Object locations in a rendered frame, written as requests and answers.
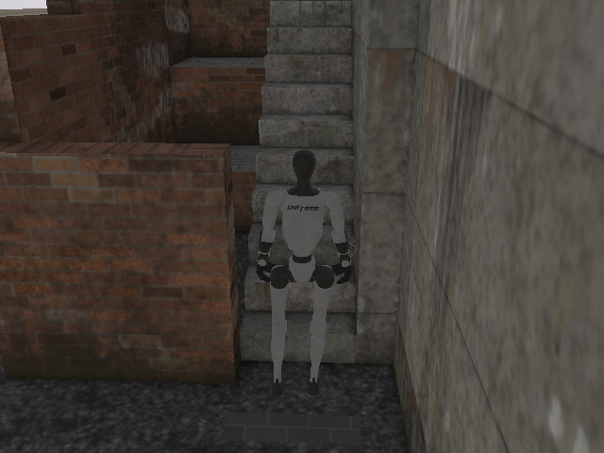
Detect right robot forearm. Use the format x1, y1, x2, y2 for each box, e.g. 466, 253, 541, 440
336, 230, 351, 267

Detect robot right foot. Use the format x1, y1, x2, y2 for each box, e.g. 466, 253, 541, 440
306, 370, 320, 395

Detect robot right thigh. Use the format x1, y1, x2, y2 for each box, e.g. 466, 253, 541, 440
310, 265, 334, 338

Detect left robot forearm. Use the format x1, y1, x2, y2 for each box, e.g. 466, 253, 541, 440
257, 230, 272, 266

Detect left robot upper arm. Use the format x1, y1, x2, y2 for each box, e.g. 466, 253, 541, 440
261, 191, 284, 243

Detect right robot upper arm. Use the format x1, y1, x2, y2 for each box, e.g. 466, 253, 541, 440
323, 192, 346, 243

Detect robot left hand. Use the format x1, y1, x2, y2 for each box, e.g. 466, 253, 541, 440
256, 262, 276, 282

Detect robot right hand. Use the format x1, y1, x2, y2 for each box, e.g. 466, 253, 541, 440
332, 264, 352, 284

